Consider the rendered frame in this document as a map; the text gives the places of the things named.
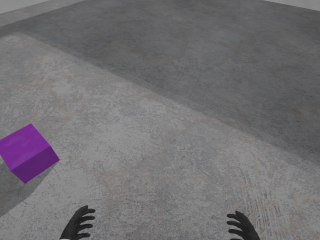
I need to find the left robot hand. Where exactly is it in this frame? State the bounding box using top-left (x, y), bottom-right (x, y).
top-left (59, 205), bottom-right (96, 240)

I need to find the carton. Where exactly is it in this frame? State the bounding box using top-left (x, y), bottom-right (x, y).
top-left (0, 124), bottom-right (60, 183)

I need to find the right robot hand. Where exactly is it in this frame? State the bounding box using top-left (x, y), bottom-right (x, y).
top-left (226, 210), bottom-right (260, 240)

